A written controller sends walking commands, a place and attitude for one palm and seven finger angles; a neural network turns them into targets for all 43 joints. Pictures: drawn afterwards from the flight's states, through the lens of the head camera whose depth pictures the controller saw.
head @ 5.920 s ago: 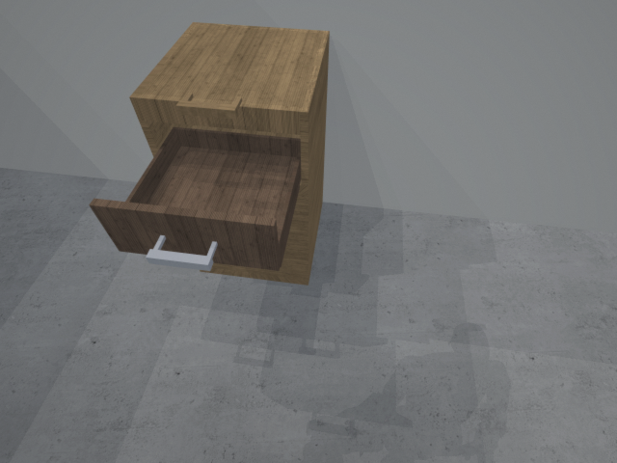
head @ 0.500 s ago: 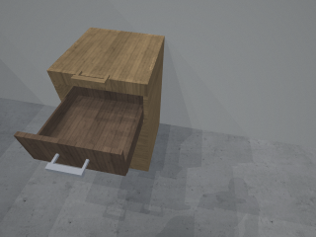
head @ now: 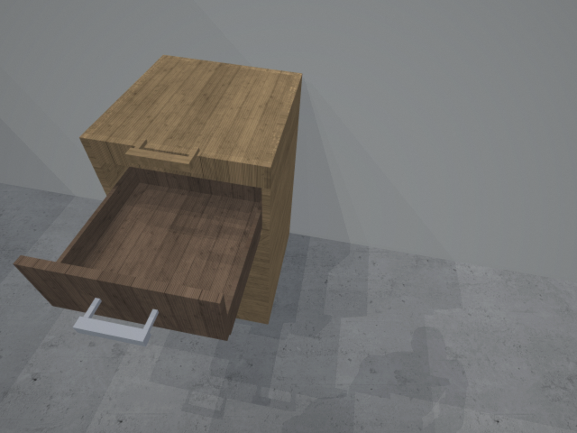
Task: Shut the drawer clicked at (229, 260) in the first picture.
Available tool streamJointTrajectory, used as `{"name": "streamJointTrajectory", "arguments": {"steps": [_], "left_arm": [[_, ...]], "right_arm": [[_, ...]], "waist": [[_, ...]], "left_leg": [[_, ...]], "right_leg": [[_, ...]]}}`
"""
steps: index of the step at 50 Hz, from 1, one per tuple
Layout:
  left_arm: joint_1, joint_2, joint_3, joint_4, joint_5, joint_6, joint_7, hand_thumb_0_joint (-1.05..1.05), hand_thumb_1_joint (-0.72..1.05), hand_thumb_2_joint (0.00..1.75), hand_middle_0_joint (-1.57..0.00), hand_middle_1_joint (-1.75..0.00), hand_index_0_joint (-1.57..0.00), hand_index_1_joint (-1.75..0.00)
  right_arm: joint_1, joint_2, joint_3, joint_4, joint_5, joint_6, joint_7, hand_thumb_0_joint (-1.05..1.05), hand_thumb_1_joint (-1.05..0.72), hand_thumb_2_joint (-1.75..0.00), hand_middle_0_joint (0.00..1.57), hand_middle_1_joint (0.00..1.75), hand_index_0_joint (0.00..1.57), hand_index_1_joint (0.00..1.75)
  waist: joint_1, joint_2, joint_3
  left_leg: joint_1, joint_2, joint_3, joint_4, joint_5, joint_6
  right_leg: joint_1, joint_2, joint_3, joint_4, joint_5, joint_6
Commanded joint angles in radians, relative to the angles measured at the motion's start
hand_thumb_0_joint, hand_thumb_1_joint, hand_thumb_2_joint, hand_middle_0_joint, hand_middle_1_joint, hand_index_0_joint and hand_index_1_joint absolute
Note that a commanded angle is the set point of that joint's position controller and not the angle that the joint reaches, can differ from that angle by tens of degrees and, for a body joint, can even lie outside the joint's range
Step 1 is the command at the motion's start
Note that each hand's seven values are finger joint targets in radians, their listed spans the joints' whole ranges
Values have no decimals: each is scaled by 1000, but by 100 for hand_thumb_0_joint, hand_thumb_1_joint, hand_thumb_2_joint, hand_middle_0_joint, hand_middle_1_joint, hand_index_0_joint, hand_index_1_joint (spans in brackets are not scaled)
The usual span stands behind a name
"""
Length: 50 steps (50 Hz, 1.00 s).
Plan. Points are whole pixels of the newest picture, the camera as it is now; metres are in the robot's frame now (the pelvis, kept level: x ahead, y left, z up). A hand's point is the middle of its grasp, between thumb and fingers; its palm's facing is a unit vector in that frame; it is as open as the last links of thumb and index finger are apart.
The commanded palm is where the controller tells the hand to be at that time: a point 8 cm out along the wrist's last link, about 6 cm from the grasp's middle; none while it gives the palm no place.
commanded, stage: shuffle to correct the standing spot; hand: left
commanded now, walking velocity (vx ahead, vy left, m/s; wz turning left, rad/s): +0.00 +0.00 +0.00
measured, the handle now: (118, 320) +0.33 +0.34 -0.16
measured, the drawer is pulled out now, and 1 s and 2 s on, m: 0.29 0.29 0.29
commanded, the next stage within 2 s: come to a stop and stand still in 1.14 s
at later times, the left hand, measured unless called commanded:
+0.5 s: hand out of the picture +0.01 +0.21 -0.18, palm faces -0.03 -0.97 -0.24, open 7.4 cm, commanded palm none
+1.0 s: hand out of the picture +0.02 +0.28 -0.17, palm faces -0.04 -0.96 -0.28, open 7.4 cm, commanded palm none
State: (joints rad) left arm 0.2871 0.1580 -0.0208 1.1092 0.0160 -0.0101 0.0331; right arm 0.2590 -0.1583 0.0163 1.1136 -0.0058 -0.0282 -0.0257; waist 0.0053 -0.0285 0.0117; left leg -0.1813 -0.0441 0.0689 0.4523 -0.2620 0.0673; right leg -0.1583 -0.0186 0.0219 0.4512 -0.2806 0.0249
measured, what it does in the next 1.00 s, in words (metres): lifts its right foot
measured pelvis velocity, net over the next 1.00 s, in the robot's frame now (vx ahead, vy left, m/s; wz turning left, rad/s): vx -0.02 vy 0.09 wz -0.14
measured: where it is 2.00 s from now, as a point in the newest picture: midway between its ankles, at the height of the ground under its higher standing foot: outside the picture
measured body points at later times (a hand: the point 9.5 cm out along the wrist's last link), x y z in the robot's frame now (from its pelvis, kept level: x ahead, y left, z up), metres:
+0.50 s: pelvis -0.01 +0.02 -0.01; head +0.01 +0.02 +0.44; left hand +0.02 +0.26 -0.16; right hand +0.00 -0.22 -0.16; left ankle -0.01 +0.07 -0.74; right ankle -0.02 -0.14 -0.74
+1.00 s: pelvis -0.02 +0.09 -0.01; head +0.00 +0.07 +0.44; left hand +0.03 +0.33 -0.15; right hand +0.00 -0.15 -0.16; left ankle -0.01 +0.08 -0.74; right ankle -0.06 -0.02 -0.73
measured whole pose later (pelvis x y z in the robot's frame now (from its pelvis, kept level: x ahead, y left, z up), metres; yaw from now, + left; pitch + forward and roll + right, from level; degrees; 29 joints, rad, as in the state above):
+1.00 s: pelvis -0.02 +0.09 -0.01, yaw -8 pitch +0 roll +0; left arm 0.30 0.17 0.05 0.98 0.02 0.04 0.06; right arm 0.26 -0.20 -0.03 0.93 -0.02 0.07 -0.01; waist 0.03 0.03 0.03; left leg -0.22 -0.11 0.24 0.44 -0.25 0.12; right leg -0.28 -0.07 -0.14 0.70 -0.43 -0.03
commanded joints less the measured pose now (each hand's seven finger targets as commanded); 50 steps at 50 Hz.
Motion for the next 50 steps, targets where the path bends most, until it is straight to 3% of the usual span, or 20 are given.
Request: {"name": "streamJointTrajectory", "arguments": {"steps": [1, 7, 14, 20, 27, 31, 34, 36, 37, 38, 39, 41, 42, 43, 44, 46, 47, 48, 49, 50], "left_arm": [[75, 81, 18, -18, -1, -13, 8, 0, 90, 90, -20, -30, -20, -30], [68, 114, 36, -35, -1, -9, 14, 0, 90, 90, -20, -30, -20, -30], [60, 138, 57, -72, 5, 4, 21, 0, 90, 90, -20, -30, -20, -30], [55, 144, 69, -106, 9, 18, 24, 0, 90, 90, -20, -30, -20, -30], [68, 144, 74, -134, 15, 27, 26, 0, 90, 90, -20, -30, -20, -30], [73, 176, 83, -148, 14, 24, 31, 0, 90, 90, -20, -30, -20, -30], [45, 206, 93, -169, 14, 26, 36, 0, 90, 90, -20, -30, -20, -30], [24, 201, 96, -187, 13, 32, 36, 0, 90, 90, -20, -30, -20, -30], [14, 181, 96, -197, 11, 36, 34, 0, 90, 90, -20, -30, -20, -30], [12, 151, 92, -199, 9, 39, 33, 0, 90, 90, -20, -30, -20, -30], [-8, 145, 90, -200, 13, 44, 35, 0, 90, 90, -20, -30, -20, -30], [17, 144, 97, -178, 13, 52, 41, 0, 90, 90, -20, -30, -20, -30], [47, 142, 104, -160, 12, 52, 38, 0, 90, 90, -20, -30, -20, -30], [88, 134, 107, -148, 11, 54, 35, 0, 90, 90, -20, -30, -20, -30], [120, 132, 106, -137, 12, 54, 31, 0, 90, 90, -20, -30, -20, -30], [169, 109, 101, -128, 7, 52, 33, 0, 90, 90, -20, -30, -20, -30], [200, 104, 102, -121, 4, 49, 36, 0, 90, 90, -20, -30, -20, -30], [259, 109, 109, -103, 1, 47, 41, 0, 90, 90, -20, -30, -20, -30], [382, 127, 124, -72, 0, 41, 50, 0, 90, 90, -20, -30, -20, -30], [486, 183, 139, -55, 10, 28, 66, 0, 90, 90, -20, -30, -20, -30]], "right_arm": [[63, -110, -17, -18, -3, -13, -11, 0, -90, -90, 20, 30, 20, 30], [66, -119, -26, -36, -2, 3, -9, 0, -90, -90, 20, 30, 20, 30], [67, -129, -43, -87, -7, 22, -1, 0, -90, -90, 20, 30, 20, 30], [66, -146, -57, -136, -13, 33, 4, 0, -90, -90, 20, 30, 20, 30], [51, -161, -67, -192, -19, 50, 16, 0, -90, -90, 20, 30, 20, 30], [42, -154, -70, -225, -21, 58, 22, 0, -90, -90, 20, 30, 20, 30], [62, -142, -70, -237, -22, 61, 25, 0, -90, -90, 20, 30, 20, 30], [81, -151, -73, -237, -22, 58, 24, 0, -90, -90, 20, 30, 20, 30], [101, -166, -76, -234, -23, 55, 22, 0, -90, -90, 20, 30, 20, 30], [112, -187, -80, -230, -23, 51, 18, 0, -90, -90, 20, 30, 20, 30], [115, -174, -80, -225, -15, 51, 15, 0, -90, -90, 20, 30, 20, 30], [71, -158, -65, -238, -15, 53, 4, 0, -90, -90, 20, 30, 20, 30], [28, -150, -62, -247, -18, 55, 3, 0, -90, -90, 20, 30, 20, 30], [-14, -155, -63, -259, -21, 57, 5, 0, -90, -90, 20, 30, 20, 30], [-46, -159, -65, -265, -19, 56, 6, 0, -90, -90, 20, 30, 20, 30], [-58, -172, -72, -265, -25, 64, 10, 0, -90, -90, 20, 30, 20, 30], [-53, -177, -74, -263, -23, 67, 10, 0, -90, -90, 20, 30, 20, 30], [-60, -186, -79, -263, -17, 70, 10, 0, -90, -90, 20, 30, 20, 30], [-115, -204, -91, -276, -5, 77, 10, 0, -90, -90, 20, 30, 20, 30], [-148, -184, -106, -281, 24, 91, 12, 0, -90, -90, 20, 30, 20, 30]], "waist": [[-5, 44, 31], [5, 26, 30], [10, -4, 20], [14, 19, 11], [23, 41, 39], [22, -34, 20], [1, -85, 12], [-11, -52, 10], [-19, 30, 1], [-23, 160, -5], [-33, 199, -2], [-16, 133, -1], [8, 115, 11], [31, 129, 15], [51, 136, 20], [64, 135, 14], [73, 121, 1], [100, 95, -17], [176, 70, -18], [253, -218, -60]], "left_leg": [[32, 155, -138, -98, 279, -2], [18, 144, -100, -67, 253, -20], [-19, 141, -71, -48, 163, -26], [-5, 161, -68, -43, 151, -15], [-75, 174, -96, -79, 4, 5], [-84, 135, -60, 5, -1, -12], [-86, 101, -43, 51, -14, -30], [-36, 127, -70, 11, 17, -25], [12, 176, -131, -47, 74, -14], [82, 258, -230, -144, 158, 5], [93, 300, -253, -199, 242, 20], [29, 300, -225, -215, 261, -84], [-26, 273, -168, -219, 281, -129], [-63, 243, -120, -228, 321, -145], [-100, 213, -70, -230, 396, -135], [-94, 203, -40, -203, 518, -58], [-82, 197, -34, -177, 589, -58], [-100, 178, -26, -131, 640, -148], [-205, 129, 9, 15, 678, -300], [-328, -1, 51, 544, 267, -432]], "right_leg": [[-42, -65, 37, -41, 187, -48], [-30, -111, 103, -32, 294, -80], [-48, -132, 167, 0, 280, -111], [-109, -114, 162, 48, 206, -116], [-149, -85, 134, 93, 59, -119], [-163, -147, 214, 60, 106, -147], [-178, -199, 274, 38, 131, -167], [-237, -164, 218, 91, 117, -147], [-280, -101, 141, 181, 79, -123], [-355, -21, 25, 321, -72, -83], [-396, -6, -41, 501, -218, -51], [-400, -41, -1, 667, -205, -45], [-350, -59, -21, 670, -183, -48], [-287, -61, -57, 642, -174, -44], [-221, -58, -92, 577, -174, -38], [-102, -49, -162, 369, -195, -41], [-52, -42, -182, 261, -192, -47], [38, -37, -201, 151, -166, -59], [185, -69, -197, 9, -79, -90], [272, -357, 46, -196, 93, -226]]}}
